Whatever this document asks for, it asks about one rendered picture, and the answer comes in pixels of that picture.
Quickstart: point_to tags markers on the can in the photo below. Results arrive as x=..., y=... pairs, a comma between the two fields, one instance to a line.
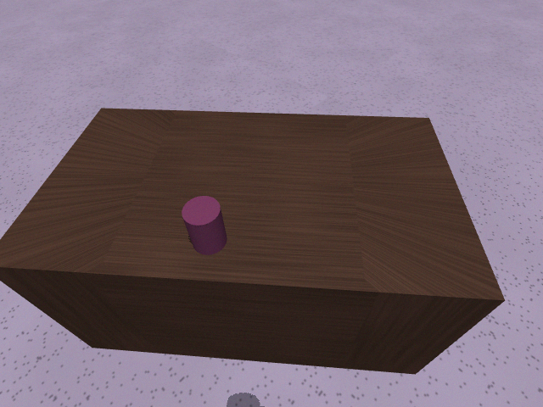
x=203, y=219

